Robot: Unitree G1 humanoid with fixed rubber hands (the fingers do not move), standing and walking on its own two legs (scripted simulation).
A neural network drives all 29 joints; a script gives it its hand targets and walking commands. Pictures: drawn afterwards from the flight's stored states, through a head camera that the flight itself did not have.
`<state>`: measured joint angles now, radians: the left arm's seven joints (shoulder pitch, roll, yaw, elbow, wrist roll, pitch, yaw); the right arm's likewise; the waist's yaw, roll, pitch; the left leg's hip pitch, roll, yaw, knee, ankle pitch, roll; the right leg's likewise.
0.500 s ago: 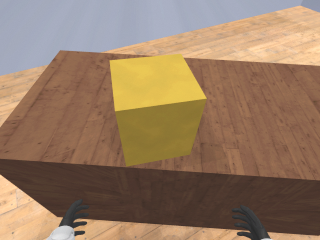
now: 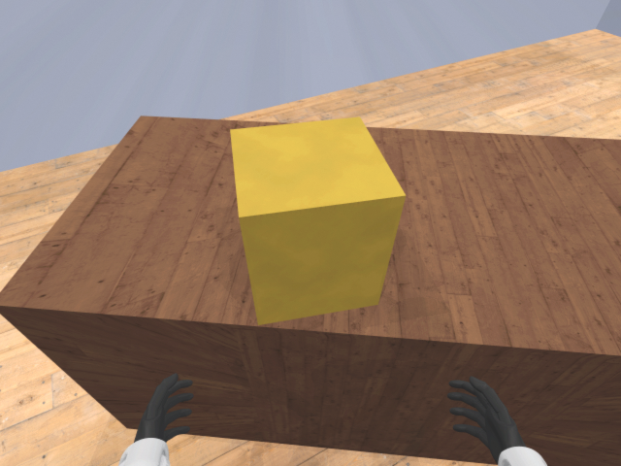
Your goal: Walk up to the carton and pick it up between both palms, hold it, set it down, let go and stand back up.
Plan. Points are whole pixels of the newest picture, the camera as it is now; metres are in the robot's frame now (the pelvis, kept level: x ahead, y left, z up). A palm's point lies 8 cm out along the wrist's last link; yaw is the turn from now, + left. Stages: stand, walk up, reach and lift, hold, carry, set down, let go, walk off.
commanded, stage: reach and lift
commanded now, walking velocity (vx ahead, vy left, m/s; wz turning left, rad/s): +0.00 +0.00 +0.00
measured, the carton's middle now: (308, 222) +0.47 +0.07 +0.04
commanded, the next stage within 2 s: none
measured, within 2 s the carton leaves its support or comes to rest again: neither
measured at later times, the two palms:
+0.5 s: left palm (172, 383) +0.21 +0.22 -0.01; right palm (504, 398) +0.24 -0.21 -0.02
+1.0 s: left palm (202, 324) +0.28 +0.19 +0.03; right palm (516, 352) +0.28 -0.22 +0.02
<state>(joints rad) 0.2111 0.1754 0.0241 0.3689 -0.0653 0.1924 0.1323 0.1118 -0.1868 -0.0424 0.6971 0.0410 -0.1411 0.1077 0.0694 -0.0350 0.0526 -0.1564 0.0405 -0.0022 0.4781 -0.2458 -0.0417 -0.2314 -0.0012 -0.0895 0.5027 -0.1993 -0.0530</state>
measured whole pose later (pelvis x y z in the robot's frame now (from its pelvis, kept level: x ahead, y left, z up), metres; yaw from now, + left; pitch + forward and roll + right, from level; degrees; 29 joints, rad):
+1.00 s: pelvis +0.04 +0.01 +0.01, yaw -5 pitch -2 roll +0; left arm 0.12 -0.01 0.04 0.15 0.05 0.05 0.26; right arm -0.01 -0.37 0.15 0.60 0.42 -0.29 0.17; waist 0.07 -0.05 0.01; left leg -0.08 0.07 0.08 0.36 -0.25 -0.04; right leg -0.18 0.04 -0.01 0.36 -0.16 -0.05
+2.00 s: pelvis +0.02 +0.00 +0.01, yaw -2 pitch +3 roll +0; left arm -0.38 0.13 0.20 -0.11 -0.12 0.74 0.20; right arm -0.59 -0.42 0.08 0.46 0.44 0.30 0.02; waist 0.09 -0.01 0.01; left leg -0.20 0.07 0.04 0.36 -0.20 -0.05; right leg -0.27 0.04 -0.05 0.34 -0.12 -0.05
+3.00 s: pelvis +0.03 +0.00 +0.01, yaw -1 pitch +8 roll +0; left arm -0.91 0.23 0.18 0.44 -0.16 0.69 0.21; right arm -1.16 -0.47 0.14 0.97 0.48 0.36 0.03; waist 0.17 0.02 -0.07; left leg -0.32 0.07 0.00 0.37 -0.19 -0.06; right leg -0.36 0.04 -0.09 0.31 -0.10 -0.05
